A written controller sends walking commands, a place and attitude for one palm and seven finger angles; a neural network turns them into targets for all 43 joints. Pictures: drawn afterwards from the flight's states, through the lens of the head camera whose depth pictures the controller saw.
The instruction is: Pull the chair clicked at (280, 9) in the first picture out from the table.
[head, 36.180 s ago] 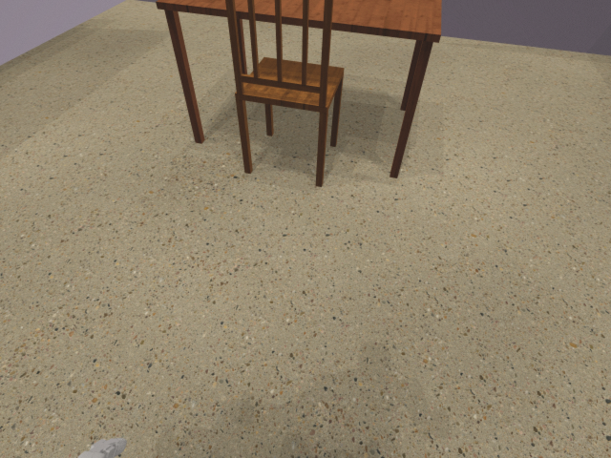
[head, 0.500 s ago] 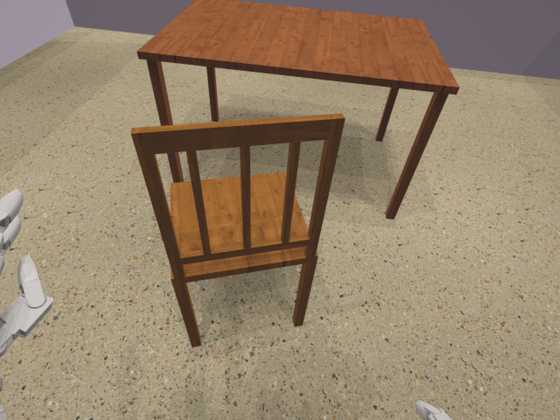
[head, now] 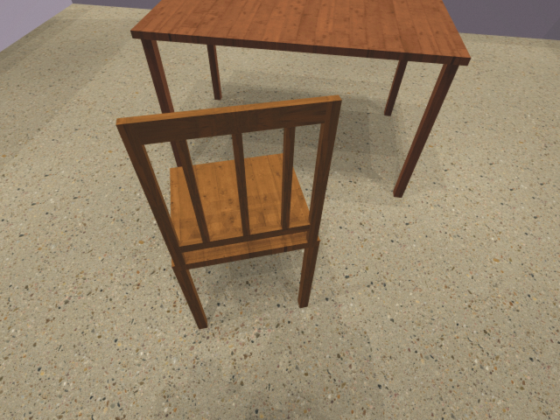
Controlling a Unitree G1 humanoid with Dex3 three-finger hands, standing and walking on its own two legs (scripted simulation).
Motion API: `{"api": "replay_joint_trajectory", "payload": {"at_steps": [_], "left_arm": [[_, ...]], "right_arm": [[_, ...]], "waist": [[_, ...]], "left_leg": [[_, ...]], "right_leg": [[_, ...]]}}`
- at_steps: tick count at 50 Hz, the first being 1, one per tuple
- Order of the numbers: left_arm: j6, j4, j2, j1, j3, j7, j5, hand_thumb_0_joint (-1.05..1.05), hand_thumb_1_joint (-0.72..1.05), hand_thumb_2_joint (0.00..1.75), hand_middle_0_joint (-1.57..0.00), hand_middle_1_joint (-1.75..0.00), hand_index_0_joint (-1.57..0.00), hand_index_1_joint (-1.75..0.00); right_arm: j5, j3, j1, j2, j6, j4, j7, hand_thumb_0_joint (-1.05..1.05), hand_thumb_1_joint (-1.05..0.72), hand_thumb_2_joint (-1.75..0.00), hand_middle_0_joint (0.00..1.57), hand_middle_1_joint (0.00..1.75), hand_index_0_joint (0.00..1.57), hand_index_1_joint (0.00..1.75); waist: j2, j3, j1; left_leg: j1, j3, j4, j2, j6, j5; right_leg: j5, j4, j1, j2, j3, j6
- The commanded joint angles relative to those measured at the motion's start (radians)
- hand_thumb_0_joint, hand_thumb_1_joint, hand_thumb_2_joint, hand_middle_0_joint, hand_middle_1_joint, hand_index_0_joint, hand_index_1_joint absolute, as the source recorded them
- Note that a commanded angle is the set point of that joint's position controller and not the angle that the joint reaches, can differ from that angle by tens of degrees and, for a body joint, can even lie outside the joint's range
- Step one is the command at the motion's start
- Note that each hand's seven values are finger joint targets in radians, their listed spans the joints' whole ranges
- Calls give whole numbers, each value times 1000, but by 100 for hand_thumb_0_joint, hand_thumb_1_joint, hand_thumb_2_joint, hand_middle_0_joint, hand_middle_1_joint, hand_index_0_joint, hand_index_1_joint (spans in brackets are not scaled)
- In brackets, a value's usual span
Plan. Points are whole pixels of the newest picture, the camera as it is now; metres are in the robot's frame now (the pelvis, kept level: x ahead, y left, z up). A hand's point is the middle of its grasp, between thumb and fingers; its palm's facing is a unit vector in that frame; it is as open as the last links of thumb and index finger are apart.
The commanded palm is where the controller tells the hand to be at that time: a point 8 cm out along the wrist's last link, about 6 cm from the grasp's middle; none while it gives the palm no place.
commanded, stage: let the arm hang, fingers relaxed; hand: left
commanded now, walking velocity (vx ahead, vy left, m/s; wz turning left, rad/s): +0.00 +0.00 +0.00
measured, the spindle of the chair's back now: (242, 189) +0.59 +0.11 -0.08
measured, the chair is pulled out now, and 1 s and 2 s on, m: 0.55 0.55 0.55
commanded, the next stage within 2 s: look to check the result in 0.62 s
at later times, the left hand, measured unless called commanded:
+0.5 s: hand out of the picture -0.02 +0.15 -0.17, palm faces +0.02 -0.99 -0.14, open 7.3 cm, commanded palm none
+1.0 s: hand out of the picture -0.01 +0.16 -0.17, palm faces +0.02 -0.99 -0.17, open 7.3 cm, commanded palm none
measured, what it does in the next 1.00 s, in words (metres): stands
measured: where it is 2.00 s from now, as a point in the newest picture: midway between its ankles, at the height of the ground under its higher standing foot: outside the picture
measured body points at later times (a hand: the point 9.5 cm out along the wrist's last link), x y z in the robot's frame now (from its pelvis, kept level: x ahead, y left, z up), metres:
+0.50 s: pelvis +0.00 +0.00 +0.00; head +0.00 +0.00 +0.45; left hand -0.02 +0.20 -0.16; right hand -0.05 -0.20 -0.16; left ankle +0.01 +0.13 -0.74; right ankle +0.00 -0.09 -0.74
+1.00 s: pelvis +0.00 +0.01 +0.01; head +0.02 +0.01 +0.45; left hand +0.00 +0.22 -0.16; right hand -0.03 -0.19 -0.16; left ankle +0.01 +0.13 -0.74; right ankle +0.00 -0.09 -0.74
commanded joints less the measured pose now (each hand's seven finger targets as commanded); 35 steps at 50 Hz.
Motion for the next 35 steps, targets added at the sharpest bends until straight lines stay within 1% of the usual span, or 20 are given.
{"api": "replay_joint_trajectory", "payload": {"at_steps": [1, 2, 3, 4, 6, 9, 10, 11, 12, 13, 15, 16, 19, 20, 21, 23, 27, 30, 31, 35], "left_arm": [[-20, 7, 85, 49, 21, 5, -2, 0, 90, 90, -20, -30, -20, -30], [-19, 21, 87, 53, 19, 6, -3, 0, 90, 90, -20, -30, -20, -30], [-20, 32, 86, 53, 18, 5, -3, 0, 90, 90, -20, -30, -20, -30], [-20, 43, 88, 56, 17, 6, -3, 0, 90, 90, -20, -30, -20, -30], [-20, 61, 86, 63, 16, 7, -4, 0, 90, 90, -20, -30, -20, -30], [-22, 86, 85, 77, 14, 9, -4, 0, 90, 90, -20, -30, -20, -30], [-24, 94, 81, 81, 13, 9, -5, 0, 90, 90, -20, -30, -20, -30], [-24, 101, 80, 83, 12, 11, -5, 0, 90, 90, -20, -30, -20, -30], [-24, 107, 77, 94, 12, 11, -5, 0, 90, 90, -20, -30, -20, -30], [-23, 112, 75, 93, 11, 11, -5, 0, 90, 90, -20, -30, -20, -30], [-24, 125, 66, 106, 9, 12, -5, 0, 90, 90, -20, -30, -20, -30], [-24, 132, 63, 115, 8, 13, -5, 0, 90, 90, -20, -30, -20, -30], [-26, 149, 51, 127, 9, 14, -5, 0, 90, 90, -20, -30, -20, -30], [-27, 153, 46, 132, 9, 14, -6, 0, 90, 90, -20, -30, -20, -30], [-28, 159, 45, 134, 8, 14, -5, 0, 90, 90, -20, -30, -20, -30], [-28, 164, 35, 140, 8, 14, -4, 0, 90, 90, -20, -30, -20, -30], [-28, 175, 25, 147, 8, 15, -3, 0, 90, 90, -20, -30, -20, -30], [-29, 181, 17, 150, 8, 15, -3, 0, 90, 90, -20, -30, -20, -30], [-28, 183, 16, 151, 8, 15, -3, 0, 90, 90, -20, -30, -20, -30], [-27, 182, 11, 152, 9, 15, -3, 0, 90, 90, -20, -30, -20, -30]], "right_arm": [[-2, -16, 60, -83, -17, -22, -8, 0, -90, -90, 20, 30, 20, 30], [-2, -15, 61, -84, -14, -15, -7, 0, -90, -90, 20, 30, 20, 30], [-3, -14, 74, -84, -14, -6, -7, 0, -90, -90, 20, 30, 20, 30], [-3, -13, 81, -82, -13, 5, -6, 0, -90, -90, 20, 30, 20, 30], [-3, -11, 92, -76, -10, 18, -7, 0, -90, -90, 20, 30, 20, 30], [-3, -9, 111, -67, -10, 41, -7, 0, -90, -90, 20, 30, 20, 30], [-2, -7, 118, -64, -12, 49, -8, 0, -90, -90, 20, 30, 20, 30], [-1, -6, 117, -62, -10, 55, -9, 0, -90, -90, 20, 30, 20, 30], [-1, -6, 120, -58, -11, 58, -9, 0, -90, -90, 20, 30, 20, 30], [-1, -4, 125, -56, -11, 64, -10, 0, -90, -90, 20, 30, 20, 30], [0, -2, 135, -49, -15, 75, -12, 0, -90, -90, 20, 30, 20, 30], [1, -2, 129, -44, -13, 78, -13, 0, -90, -90, 20, 30, 20, 30], [1, 1, 143, -34, -18, 90, -17, 0, -90, -90, 20, 30, 20, 30], [1, 2, 144, -33, -20, 94, -18, 0, -90, -90, 20, 30, 20, 30], [3, 1, 143, -29, -19, 95, -19, 0, -90, -90, 20, 30, 20, 30], [2, 2, 148, -28, -22, 100, -20, 0, -90, -90, 20, 30, 20, 30], [2, 1, 153, -17, -22, 105, -22, 0, -90, -90, 20, 30, 20, 30], [2, 0, 157, -13, -23, 107, -23, 0, -90, -90, 20, 30, 20, 30], [3, 1, 155, -12, -21, 107, -24, 0, -90, -90, 20, 30, 20, 30], [1, -1, 158, -11, -22, 108, -23, 0, -90, -90, 20, 30, 20, 30]], "waist": [[2, 15, 11], [-18, 26, 10], [-24, 19, 7], [-22, 26, 6], [-45, 39, 7], [-39, 30, 2], [-42, 20, 1], [-32, 40, 2], [-33, 37, 3], [-34, 52, 1], [-18, 43, 2], [-17, 68, 7], [18, 47, 3], [19, 41, 5], [-3, 58, 6], [21, 45, 5], [24, 65, 5], [22, 58, 5], [10, 74, 7], [8, 60, 5]], "left_leg": [[-32, -69, -135, 73, 50, 128], [-26, -62, -140, 70, 48, 91], [-19, -58, -142, 67, 47, 71], [-18, -55, -143, 64, 47, 58], [-13, -48, -147, 62, 49, 36], [7, -36, -139, 58, 46, 34], [17, -38, -138, 59, 47, 50], [8, -35, -143, 62, 47, 40], [9, -35, -142, 61, 48, 43], [1, -36, -144, 61, 48, 42], [7, -38, -146, 65, 49, 53], [-2, -37, -147, 63, 50, 41], [5, -40, -148, 68, 50, 65], [9, -41, -148, 70, 50, 76], [2, -41, -150, 71, 52, 73], [4, -44, -153, 72, 52, 77], [-6, -46, -157, 72, 53, 65], [-4, -48, -157, 71, 54, 61], [-12, -47, -159, 72, 55, 51], [-9, -52, -160, 70, 56, 42]], "right_leg": [[100, -141, 42, -115, 123, -27], [60, -154, 25, -120, 130, -26], [32, -164, 20, -121, 138, -26], [11, -174, 13, -123, 142, -26], [-26, -194, -1, -121, 146, -28], [-48, -203, -16, -129, 155, -29], [-35, -200, -13, -127, 160, -31], [-42, -205, -21, -123, 154, -30], [-39, -203, -22, -124, 158, -30], [-42, -200, -28, -124, 155, -30], [-25, -192, -25, -122, 156, -30], [-36, -202, -37, -120, 153, -31], [-2, -185, -24, -120, 154, -32], [15, -179, -19, -120, 151, -32], [18, -184, -23, -115, 145, -31], [27, -177, -15, -119, 147, -31], [24, -176, -24, -116, 144, -31], [23, -172, -23, -116, 145, -30], [16, -178, -29, -112, 138, -30], [11, -170, -29, -115, 142, -29]]}}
